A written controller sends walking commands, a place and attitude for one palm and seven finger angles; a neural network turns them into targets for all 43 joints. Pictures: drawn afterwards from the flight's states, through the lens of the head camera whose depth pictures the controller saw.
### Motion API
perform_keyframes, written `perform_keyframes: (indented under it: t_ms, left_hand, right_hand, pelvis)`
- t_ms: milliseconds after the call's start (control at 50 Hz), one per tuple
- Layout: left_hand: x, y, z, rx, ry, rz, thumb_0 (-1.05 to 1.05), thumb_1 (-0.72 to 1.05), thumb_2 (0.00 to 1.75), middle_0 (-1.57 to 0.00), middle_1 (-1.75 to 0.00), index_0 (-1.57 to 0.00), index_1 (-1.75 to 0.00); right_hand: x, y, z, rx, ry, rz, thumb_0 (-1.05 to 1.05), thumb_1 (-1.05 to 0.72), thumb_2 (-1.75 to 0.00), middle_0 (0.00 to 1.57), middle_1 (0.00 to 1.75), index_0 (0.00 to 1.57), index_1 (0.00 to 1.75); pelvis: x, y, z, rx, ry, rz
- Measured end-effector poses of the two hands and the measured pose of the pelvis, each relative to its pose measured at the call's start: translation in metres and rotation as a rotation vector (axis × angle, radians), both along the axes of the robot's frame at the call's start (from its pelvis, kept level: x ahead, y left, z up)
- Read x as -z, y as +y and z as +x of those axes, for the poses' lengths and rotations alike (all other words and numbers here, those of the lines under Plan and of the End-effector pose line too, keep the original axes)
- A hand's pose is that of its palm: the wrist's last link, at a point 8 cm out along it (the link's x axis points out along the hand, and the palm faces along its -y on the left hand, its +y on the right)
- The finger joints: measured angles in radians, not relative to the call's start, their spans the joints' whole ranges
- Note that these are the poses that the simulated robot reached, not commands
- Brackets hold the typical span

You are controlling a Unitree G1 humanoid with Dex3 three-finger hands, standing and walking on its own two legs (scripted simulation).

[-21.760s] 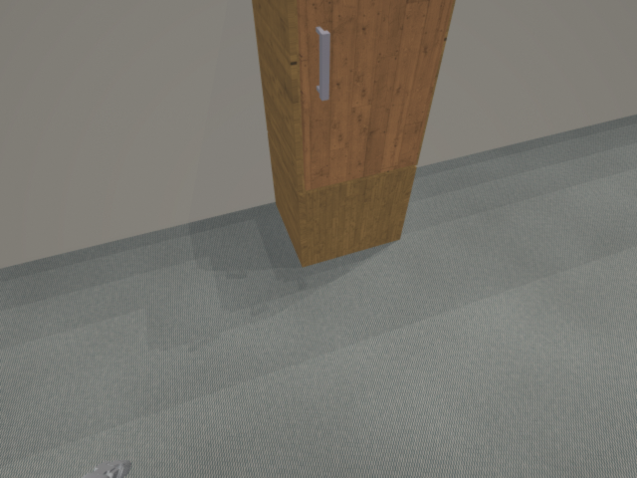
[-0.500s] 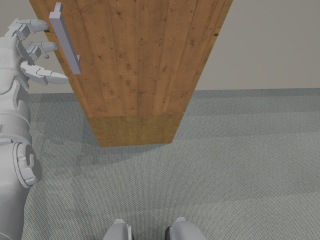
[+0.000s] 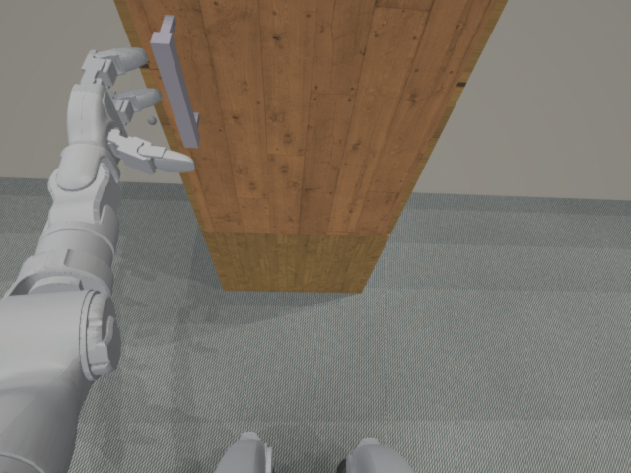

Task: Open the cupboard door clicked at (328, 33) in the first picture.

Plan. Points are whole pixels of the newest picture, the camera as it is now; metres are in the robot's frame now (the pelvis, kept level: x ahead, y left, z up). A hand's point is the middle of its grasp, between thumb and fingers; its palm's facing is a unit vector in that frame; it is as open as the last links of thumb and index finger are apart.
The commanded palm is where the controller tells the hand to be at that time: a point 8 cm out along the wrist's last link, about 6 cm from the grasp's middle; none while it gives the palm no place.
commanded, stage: slide the fingers in behind the handle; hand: left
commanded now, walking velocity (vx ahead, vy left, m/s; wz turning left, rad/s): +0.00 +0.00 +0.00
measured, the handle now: (181, 87) +0.57 +0.16 +0.11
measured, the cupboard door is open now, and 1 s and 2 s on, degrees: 0 0 0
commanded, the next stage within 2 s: move the hooked fingers beside the handle in 0.46 s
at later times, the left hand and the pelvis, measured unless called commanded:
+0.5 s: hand (163, 126) +0.50 +0.17 +0.11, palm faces +0.10 -0.99 -0.02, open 15.7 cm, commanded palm +0.49 +0.16 +0.11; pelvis -0.01 -0.01 +0.00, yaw +2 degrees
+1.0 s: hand (159, 124) +0.51 +0.18 +0.11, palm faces +0.06 -1.00 -0.02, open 15.5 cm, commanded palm +0.50 +0.18 +0.11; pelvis -0.01 -0.01 +0.00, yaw +1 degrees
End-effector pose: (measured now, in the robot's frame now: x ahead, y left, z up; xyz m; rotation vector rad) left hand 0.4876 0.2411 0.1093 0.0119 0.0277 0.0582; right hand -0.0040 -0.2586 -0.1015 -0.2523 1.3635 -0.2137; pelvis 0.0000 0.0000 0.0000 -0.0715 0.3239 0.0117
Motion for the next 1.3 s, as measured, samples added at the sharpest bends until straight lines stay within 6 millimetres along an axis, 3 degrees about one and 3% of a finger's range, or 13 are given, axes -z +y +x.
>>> perform_keyframes:
  t_ms: [140,360,600,1300]
  left_hand:
    - [0.0,-0.01,-0.007,-0.016,0.0,-0.005,-0.02,-0.5,0.3,-0.16,-1.15,0.01,-1.09]
    - [0.0,-0.016,-0.011,-0.045,-0.002,0.0,-0.02,-0.5,0.3,-0.28,-1.19,0.0,-0.99]
    - [0.0,-0.016,-0.011,-0.037,-0.001,0.003,-0.02,-0.5,0.3,-0.3,-1.2,0.0,-0.98]
    - [0.0,0.0,0.001,0.018,-0.001,0.001,-0.02,-0.5,0.3,-0.3,-1.2,-0.06,-1.16]
  right_hand:
    - [0.003,-0.003,0.004,-0.029,-0.001,0.015,0.01,-0.91,-0.9,0.2,0.3,0.2,0.3]
    - [0.006,-0.011,0.012,-0.048,-0.043,0.016,0.01,-0.91,-0.9,0.2,0.3,0.2,0.3]
    - [0.006,-0.019,0.004,-0.043,-0.025,0.003,0.01,-0.91,-0.9,0.2,0.3,0.2,0.3]
    - [0.001,-0.011,-0.01,0.005,-0.011,-0.018,0.01,-0.91,-0.9,0.2,0.3,0.2,0.3]
  pelvis:
    - [-0.001,-0.004,-0.001,-0.017,-0.004,0.003]
    - [0.001,-0.011,-0.006,-0.023,-0.009,0.011]
    - [0.001,-0.014,-0.007,-0.022,-0.004,0.014]
    - [0.002,-0.008,-0.007,0.004,0.014,0.009]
